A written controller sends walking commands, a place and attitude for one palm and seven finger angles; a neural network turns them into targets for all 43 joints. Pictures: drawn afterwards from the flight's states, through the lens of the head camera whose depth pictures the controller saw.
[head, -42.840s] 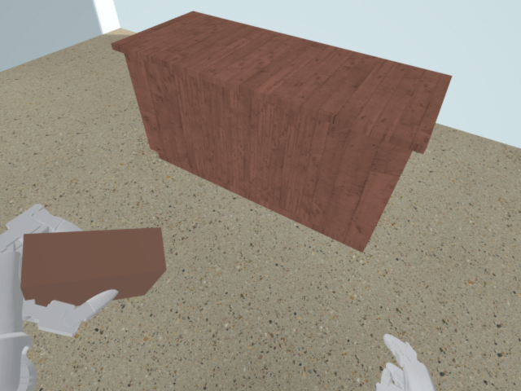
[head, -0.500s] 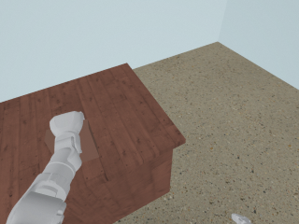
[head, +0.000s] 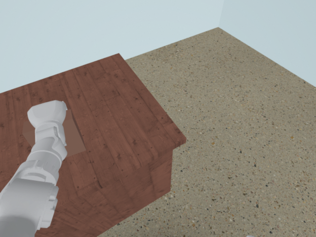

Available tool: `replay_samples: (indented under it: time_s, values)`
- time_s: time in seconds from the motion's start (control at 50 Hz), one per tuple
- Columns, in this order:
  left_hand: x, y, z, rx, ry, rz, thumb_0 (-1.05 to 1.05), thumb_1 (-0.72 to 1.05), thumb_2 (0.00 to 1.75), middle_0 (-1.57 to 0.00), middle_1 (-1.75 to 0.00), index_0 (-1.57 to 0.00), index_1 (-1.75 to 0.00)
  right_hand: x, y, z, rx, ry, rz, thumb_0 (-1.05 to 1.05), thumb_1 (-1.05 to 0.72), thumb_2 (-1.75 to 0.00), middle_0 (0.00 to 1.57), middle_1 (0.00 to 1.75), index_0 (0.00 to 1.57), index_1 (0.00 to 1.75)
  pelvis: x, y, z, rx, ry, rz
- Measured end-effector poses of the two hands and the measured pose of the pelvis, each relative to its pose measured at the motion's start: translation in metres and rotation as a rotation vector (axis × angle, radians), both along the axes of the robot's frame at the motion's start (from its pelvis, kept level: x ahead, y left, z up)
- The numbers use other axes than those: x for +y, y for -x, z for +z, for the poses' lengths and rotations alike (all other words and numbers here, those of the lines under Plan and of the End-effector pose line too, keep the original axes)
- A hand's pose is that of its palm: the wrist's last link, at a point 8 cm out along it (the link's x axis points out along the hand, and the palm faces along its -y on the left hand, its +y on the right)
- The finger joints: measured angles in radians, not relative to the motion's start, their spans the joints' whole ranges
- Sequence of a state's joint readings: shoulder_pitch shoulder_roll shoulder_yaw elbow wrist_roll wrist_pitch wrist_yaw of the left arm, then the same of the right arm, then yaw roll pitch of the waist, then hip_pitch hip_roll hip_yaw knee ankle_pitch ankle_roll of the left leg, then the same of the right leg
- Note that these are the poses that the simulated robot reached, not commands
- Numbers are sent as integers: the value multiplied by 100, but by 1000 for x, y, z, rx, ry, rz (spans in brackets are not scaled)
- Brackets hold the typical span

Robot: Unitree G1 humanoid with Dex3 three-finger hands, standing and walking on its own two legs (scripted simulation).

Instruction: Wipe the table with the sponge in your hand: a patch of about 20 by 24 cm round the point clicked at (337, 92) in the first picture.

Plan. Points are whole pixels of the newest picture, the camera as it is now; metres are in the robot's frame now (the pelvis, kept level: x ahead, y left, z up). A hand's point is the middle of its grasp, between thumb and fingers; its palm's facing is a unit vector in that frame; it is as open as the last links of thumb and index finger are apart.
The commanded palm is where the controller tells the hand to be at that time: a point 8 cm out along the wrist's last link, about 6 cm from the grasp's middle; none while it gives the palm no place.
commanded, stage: wipe forward along the middle lane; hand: left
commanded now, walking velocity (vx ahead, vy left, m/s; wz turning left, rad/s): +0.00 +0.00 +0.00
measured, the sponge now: (60, 142) +0.39 +0.30 -0.02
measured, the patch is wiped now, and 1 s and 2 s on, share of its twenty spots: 1.00 1.00 1.00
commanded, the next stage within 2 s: slide back across to the first lane in 0.28 s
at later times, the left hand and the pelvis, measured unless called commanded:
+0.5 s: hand (49, 114) +0.46 +0.33 +0.03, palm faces -0.15 -0.01 -0.99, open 9.6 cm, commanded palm +0.44 +0.33 +0.08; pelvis +0.01 +0.02 +0.00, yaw -2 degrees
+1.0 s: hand (25, 120) +0.44 +0.39 +0.04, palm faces -0.09 -0.05 -0.99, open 9.6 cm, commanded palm +0.40 +0.39 +0.08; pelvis +0.04 +0.08 +0.01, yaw -1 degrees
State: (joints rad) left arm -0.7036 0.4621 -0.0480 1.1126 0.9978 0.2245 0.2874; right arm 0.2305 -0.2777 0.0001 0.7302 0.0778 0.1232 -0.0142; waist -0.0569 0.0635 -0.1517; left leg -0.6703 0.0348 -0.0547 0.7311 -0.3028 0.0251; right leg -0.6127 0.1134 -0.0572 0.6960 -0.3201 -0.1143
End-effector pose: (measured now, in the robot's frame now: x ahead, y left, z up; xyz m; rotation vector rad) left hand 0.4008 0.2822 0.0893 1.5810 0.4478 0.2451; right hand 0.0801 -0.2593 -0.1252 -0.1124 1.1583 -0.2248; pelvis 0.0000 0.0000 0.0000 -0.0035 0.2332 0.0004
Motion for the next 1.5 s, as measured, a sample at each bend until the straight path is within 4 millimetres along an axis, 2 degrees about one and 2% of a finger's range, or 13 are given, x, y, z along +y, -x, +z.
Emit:
replay_samples:
  time_s: [0.3,0.44,0.54,0.68,0.9,1.1,1.2,1.3,1.5]
  values:
    - [22,-34,2,22,-2,18,2,-58,118,-83,-137,-84,-136,-1,34,0,79,33,-39,0,-91,-90,20,30,20,30,7,-1,-5,54,19,-7]
    - [30,-47,0,29,3,10,3,-58,118,-83,-137,-84,-137,9,48,0,127,37,-58,0,-91,-90,20,30,20,30,17,-5,-5,75,27,-14]
    - [40,-48,2,1,27,4,2,-58,118,-83,-138,-84,-137,21,49,3,134,26,-77,0,-91,-90,20,30,20,30,27,-10,-2,71,30,-25]
    - [55,-43,5,-27,52,4,1,-56,117,-81,-140,-82,-139,41,30,12,102,11,-79,0,-91,-90,20,30,20,30,43,-20,6,39,33,-28]
    - [96,-29,5,-33,63,3,1,-53,115,-79,-140,-80,-141,68,-29,28,3,24,-13,0,-91,-90,20,30,20,30,71,-35,12,-1,42,-14]
    - [105,-20,1,-69,68,-32,0,-53,115,-79,-140,-79,-141,95,-73,33,-47,9,46,0,-91,-90,20,30,20,30,89,-43,12,-12,48,-6]
    - [106,-15,1,-80,59,-21,0,-52,114,-78,-141,-79,-142,105,-82,33,-53,-11,66,0,-91,-90,20,30,20,30,91,-44,13,-18,49,-5]
    - [107,-8,3,-79,48,-2,0,-50,113,-77,-141,-78,-142,108,-82,33,-50,-24,70,0,-91,-90,20,30,20,30,91,-44,14,-28,49,-5]
    - [103,9,2,-71,30,9,0,-47,110,-75,-141,-76,-143,96,-75,34,-37,-12,65,1,-91,-90,20,30,20,30,85,-43,16,-50,44,0]
